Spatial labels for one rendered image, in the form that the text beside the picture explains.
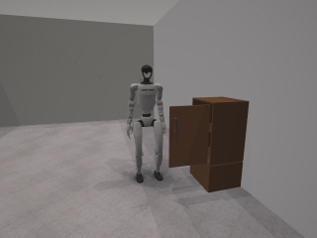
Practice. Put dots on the cupboard door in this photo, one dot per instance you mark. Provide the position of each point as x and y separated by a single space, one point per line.
189 146

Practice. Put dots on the robot left hand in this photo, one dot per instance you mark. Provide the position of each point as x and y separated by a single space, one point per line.
163 128

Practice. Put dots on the right robot shin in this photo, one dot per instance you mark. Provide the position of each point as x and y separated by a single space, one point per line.
139 162

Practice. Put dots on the right robot upper arm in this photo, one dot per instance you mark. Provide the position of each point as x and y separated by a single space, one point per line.
132 94

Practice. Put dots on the robot left foot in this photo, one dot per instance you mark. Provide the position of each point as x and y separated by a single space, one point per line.
158 175

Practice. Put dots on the handle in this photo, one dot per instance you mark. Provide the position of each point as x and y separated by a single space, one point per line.
175 125

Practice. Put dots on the left robot upper arm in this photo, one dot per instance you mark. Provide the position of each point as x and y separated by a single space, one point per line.
159 94

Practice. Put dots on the robot right hand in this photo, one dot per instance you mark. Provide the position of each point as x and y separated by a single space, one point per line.
128 129

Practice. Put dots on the robot left forearm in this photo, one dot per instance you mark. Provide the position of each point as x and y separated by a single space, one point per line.
160 113

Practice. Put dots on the robot right forearm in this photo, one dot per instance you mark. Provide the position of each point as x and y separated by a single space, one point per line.
130 114

